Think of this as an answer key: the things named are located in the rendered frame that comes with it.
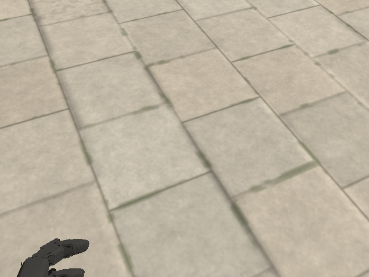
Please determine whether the robot left hand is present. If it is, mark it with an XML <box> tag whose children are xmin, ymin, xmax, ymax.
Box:
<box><xmin>17</xmin><ymin>238</ymin><xmax>89</xmax><ymax>277</ymax></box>

